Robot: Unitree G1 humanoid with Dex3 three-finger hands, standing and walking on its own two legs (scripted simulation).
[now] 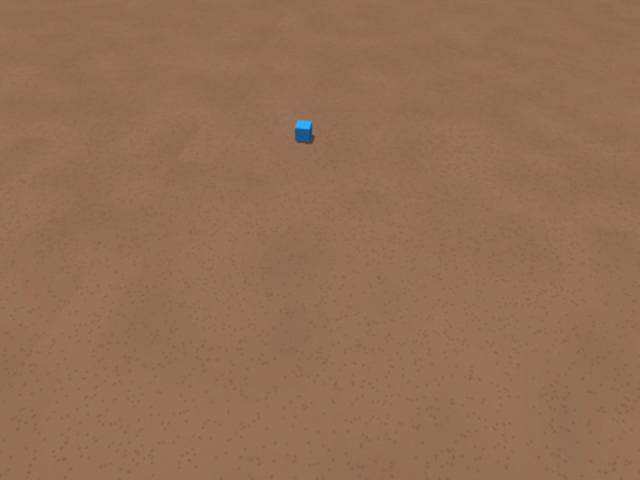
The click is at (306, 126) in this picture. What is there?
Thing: cube
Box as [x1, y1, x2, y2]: [295, 120, 311, 141]
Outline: 298,120 295,126 295,140 309,141 311,135 311,121
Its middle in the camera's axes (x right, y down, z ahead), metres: -0.08 -0.61 +2.15
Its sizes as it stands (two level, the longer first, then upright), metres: 0.080 0.080 0.080
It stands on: the floor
